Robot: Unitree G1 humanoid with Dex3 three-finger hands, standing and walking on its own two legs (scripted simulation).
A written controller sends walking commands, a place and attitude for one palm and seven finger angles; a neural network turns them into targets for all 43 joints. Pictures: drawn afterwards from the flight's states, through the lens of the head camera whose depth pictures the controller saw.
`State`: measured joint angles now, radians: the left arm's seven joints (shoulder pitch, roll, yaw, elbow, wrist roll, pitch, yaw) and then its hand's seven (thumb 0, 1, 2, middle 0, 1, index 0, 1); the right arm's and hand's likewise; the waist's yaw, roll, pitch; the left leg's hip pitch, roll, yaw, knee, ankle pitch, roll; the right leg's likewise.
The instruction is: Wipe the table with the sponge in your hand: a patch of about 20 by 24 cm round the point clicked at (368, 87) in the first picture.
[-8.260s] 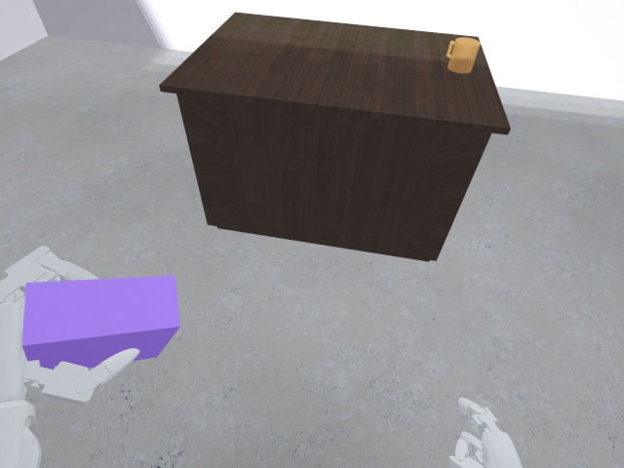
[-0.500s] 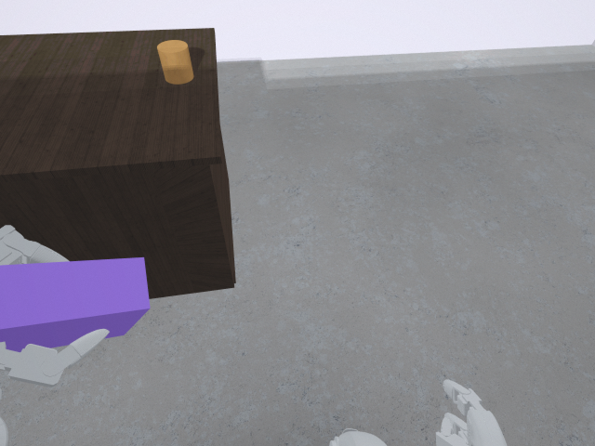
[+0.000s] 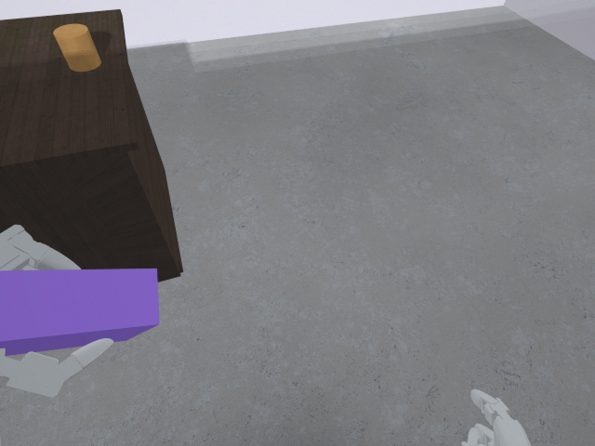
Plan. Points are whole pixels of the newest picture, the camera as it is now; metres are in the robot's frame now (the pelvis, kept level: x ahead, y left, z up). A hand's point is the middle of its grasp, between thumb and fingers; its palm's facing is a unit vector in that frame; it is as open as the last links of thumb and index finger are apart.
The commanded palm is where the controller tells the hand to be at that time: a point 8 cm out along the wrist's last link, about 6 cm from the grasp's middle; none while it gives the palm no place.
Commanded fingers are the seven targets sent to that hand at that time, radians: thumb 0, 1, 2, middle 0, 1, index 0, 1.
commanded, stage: take the last steps up to it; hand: left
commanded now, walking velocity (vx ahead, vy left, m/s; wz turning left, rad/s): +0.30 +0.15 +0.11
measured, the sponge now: (97, 311) +0.22 +0.20 +0.14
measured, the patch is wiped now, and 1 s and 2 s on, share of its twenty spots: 0.00 0.00 0.00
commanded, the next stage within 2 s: come to a stop and stand still in 1.30 s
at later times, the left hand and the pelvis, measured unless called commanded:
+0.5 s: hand (70, 287) +0.24 +0.23 +0.16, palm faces +0.35 -0.78 -0.52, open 9.6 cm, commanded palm +0.18 +0.28 +0.18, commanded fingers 0.00 0.10 1.30 -1.20 -1.60 -1.20 -1.60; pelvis +0.04 -0.01 +0.01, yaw +3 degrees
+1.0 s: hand (53, 181) +0.35 +0.28 +0.18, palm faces +0.38 -0.75 -0.54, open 9.6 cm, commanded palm +0.30 +0.33 +0.18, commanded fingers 0.00 0.10 1.30 -1.20 -1.60 -1.20 -1.60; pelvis +0.15 +0.05 -0.01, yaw +2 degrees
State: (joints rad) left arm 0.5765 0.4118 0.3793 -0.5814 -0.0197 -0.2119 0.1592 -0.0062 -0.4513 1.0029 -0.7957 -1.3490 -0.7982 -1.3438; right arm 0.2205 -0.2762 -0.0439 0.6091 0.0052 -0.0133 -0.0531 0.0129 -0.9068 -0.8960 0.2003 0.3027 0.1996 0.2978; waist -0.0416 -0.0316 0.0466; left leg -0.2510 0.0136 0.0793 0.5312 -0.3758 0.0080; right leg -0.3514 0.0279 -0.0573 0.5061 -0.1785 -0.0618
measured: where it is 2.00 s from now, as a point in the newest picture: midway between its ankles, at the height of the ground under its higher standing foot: outside the picture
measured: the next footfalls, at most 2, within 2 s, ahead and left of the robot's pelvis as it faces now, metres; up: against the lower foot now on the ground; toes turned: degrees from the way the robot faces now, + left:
right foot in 0.26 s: +0.07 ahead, -0.12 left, +0.00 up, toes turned -7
left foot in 0.66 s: +0.14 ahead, +0.16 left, +0.00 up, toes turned +12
